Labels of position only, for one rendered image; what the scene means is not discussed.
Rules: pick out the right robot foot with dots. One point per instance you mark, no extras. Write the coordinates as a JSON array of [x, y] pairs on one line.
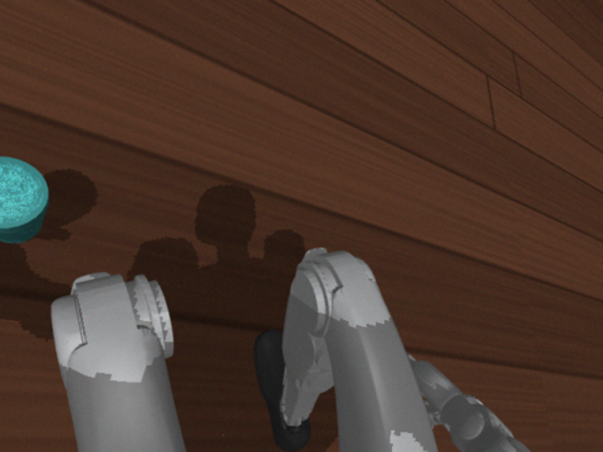
[[270, 368]]

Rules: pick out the right robot hand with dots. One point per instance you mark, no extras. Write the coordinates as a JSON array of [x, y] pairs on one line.
[[434, 386]]

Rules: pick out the cup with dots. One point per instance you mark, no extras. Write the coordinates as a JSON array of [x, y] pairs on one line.
[[24, 199]]

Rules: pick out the right robot arm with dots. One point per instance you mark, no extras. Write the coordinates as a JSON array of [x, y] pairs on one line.
[[474, 428]]

